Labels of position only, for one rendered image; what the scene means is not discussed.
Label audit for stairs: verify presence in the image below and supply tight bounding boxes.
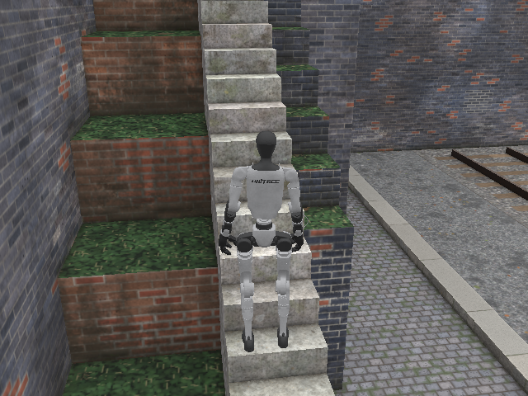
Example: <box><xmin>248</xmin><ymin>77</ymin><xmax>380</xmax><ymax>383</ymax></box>
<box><xmin>197</xmin><ymin>0</ymin><xmax>335</xmax><ymax>396</ymax></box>

